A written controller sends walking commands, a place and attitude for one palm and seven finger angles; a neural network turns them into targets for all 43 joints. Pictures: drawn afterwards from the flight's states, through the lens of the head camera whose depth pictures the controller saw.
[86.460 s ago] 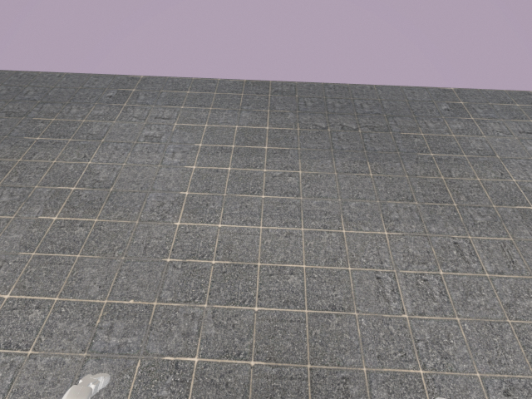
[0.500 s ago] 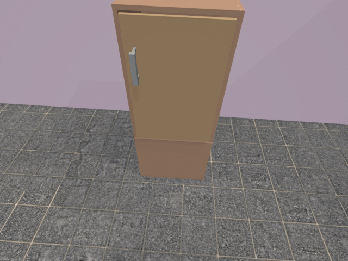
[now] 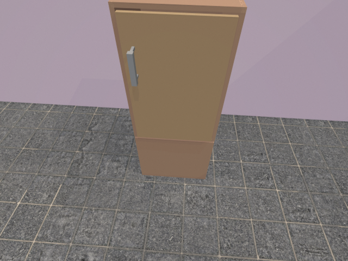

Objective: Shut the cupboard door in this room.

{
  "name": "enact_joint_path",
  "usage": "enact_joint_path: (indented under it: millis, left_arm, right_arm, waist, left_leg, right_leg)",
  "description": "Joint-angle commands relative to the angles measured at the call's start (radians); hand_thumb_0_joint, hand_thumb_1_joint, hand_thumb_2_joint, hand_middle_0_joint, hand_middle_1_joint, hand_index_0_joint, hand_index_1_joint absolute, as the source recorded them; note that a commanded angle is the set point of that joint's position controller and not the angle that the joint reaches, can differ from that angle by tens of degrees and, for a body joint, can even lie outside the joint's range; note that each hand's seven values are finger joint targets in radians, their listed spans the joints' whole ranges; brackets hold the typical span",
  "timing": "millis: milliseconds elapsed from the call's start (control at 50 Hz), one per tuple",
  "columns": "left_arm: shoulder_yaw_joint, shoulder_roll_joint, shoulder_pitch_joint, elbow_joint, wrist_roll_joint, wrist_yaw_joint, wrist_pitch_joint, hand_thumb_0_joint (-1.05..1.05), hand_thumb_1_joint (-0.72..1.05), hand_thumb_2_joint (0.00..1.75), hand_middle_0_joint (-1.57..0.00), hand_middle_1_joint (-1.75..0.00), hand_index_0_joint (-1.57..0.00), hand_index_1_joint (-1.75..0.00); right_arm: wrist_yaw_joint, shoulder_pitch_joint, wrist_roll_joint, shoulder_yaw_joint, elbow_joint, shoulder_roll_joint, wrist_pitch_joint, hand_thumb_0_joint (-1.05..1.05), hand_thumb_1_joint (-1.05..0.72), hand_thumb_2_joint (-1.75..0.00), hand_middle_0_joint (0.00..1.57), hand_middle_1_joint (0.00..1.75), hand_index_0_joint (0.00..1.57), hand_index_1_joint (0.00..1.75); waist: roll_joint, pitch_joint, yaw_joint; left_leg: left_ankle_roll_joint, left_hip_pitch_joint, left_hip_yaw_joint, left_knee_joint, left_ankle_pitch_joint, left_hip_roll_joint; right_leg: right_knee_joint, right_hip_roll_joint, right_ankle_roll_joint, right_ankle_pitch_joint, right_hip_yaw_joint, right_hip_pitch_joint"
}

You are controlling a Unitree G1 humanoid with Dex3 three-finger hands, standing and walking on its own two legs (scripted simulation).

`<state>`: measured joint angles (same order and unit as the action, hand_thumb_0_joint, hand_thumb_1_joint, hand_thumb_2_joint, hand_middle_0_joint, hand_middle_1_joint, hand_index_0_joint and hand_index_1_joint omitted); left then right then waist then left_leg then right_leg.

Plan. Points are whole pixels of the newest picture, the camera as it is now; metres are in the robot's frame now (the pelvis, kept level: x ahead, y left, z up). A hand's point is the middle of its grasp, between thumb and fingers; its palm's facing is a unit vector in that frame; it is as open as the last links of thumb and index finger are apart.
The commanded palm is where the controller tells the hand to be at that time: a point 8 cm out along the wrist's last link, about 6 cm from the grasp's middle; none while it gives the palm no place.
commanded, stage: look to check the result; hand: left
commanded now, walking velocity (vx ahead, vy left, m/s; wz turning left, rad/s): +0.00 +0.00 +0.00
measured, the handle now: (133, 66) +0.71 +0.19 +0.07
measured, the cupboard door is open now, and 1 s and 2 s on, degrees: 0 0 0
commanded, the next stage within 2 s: stand and wait in 0.16 s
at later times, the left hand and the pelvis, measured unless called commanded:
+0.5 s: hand out of the picture -0.01 +0.16 -0.18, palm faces +0.02 -0.98 -0.20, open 7.4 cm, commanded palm none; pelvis +0.01 -0.01 +0.00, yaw +0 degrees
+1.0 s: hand out of the picture +0.00 +0.16 -0.18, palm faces +0.03 -0.98 -0.19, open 7.4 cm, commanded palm none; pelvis +0.02 -0.01 +0.00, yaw +0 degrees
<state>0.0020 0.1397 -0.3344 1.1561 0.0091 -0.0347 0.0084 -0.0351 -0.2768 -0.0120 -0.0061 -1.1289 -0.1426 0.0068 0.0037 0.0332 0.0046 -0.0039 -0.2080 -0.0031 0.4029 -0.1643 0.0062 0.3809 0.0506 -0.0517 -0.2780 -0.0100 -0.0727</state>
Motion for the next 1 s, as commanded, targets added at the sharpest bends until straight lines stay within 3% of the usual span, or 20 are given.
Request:
enact_joint_path:
  millis: [0, 200, 320, 540, 720, 800, 980]
  left_arm:
    - [0.021, 0.098, -0.081, -0.022, -0.001, -0.008, 0.013, 0.00, 0.90, 0.90, -0.20, -0.30, -0.20, -0.30]
    - [0.022, 0.103, -0.068, -0.024, -0.001, -0.006, 0.011, 0.00, 0.90, 0.90, -0.20, -0.30, -0.20, -0.30]
    - [0.024, 0.120, -0.068, -0.029, -0.001, -0.007, 0.014, 0.00, 0.90, 0.90, -0.20, -0.30, -0.20, -0.30]
    - [0.029, 0.124, -0.052, -0.035, -0.002, -0.008, 0.013, 0.00, 0.90, 0.90, -0.20, -0.30, -0.20, -0.30]
    - [0.028, 0.132, -0.061, -0.035, -0.002, -0.009, 0.013, 0.00, 0.90, 0.90, -0.20, -0.30, -0.20, -0.30]
    - [0.029, 0.127, -0.060, -0.035, -0.003, -0.010, 0.014, 0.00, 0.90, 0.90, -0.20, -0.30, -0.20, -0.30]
    - [0.028, 0.120, -0.060, -0.033, -0.003, -0.010, 0.011, 0.00, 0.90, 0.90, -0.20, -0.30, -0.20, -0.30]
  right_arm:
    - [-0.011, -0.056, -0.001, 0.016, 0.024, -0.107, -0.011, 0.00, -0.90, -0.90, 0.20, 0.30, 0.20, 0.30]
    - [-0.011, -0.040, -0.003, 0.014, 0.024, -0.114, -0.011, 0.00, -0.90, -0.90, 0.20, 0.30, 0.20, 0.30]
    - [-0.011, -0.033, 0.000, 0.016, 0.026, -0.127, -0.011, 0.00, -0.90, -0.90, 0.20, 0.30, 0.20, 0.30]
    - [-0.014, -0.038, -0.001, 0.016, 0.023, -0.129, -0.013, 0.00, -0.90, -0.90, 0.20, 0.30, 0.20, 0.30]
    - [-0.013, -0.030, 0.002, 0.014, 0.022, -0.133, -0.009, 0.00, -0.90, -0.90, 0.20, 0.30, 0.20, 0.30]
    - [-0.015, -0.038, 0.000, 0.016, 0.022, -0.127, -0.011, 0.00, -0.90, -0.90, 0.20, 0.30, 0.20, 0.30]
    - [-0.017, -0.034, -0.002, 0.015, 0.023, -0.124, -0.008, 0.00, -0.90, -0.90, 0.20, 0.30, 0.20, 0.30]
  waist:
    - [-0.009, 0.047, 0.004]
    - [0.004, 0.068, 0.002]
    - [-0.024, 0.057, -0.001]
    - [-0.014, 0.030, 0.003]
    - [-0.021, 0.055, -0.002]
    - [-0.024, 0.024, 0.001]
    - [-0.014, 0.053, 0.002]
  left_leg:
    - [-0.031, 0.068, -0.081, -0.040, 0.122, -0.094]
    - [-0.028, 0.066, -0.081, -0.050, 0.116, -0.093]
    - [-0.028, 0.077, -0.075, -0.040, 0.128, -0.095]
    - [-0.027, 0.084, -0.070, -0.034, 0.163, -0.098]
    - [-0.026, 0.083, -0.066, -0.030, 0.149, -0.094]
    - [-0.024, 0.088, -0.060, -0.025, 0.163, -0.093]
    - [-0.023, 0.082, -0.060, -0.026, 0.154, -0.093]
  right_leg:
    - [-0.103, -0.136, 0.003, 0.151, 0.112, -0.121]
    - [-0.111, -0.134, 0.003, 0.142, 0.115, -0.122]
    - [-0.114, -0.137, 0.007, 0.184, 0.111, -0.112]
    - [-0.102, -0.141, 0.007, 0.246, 0.107, -0.074]
    - [-0.112, -0.140, 0.018, 0.257, 0.110, -0.084]
    - [-0.102, -0.145, 0.020, 0.311, 0.107, -0.055]
    - [-0.109, -0.143, 0.024, 0.300, 0.108, -0.066]
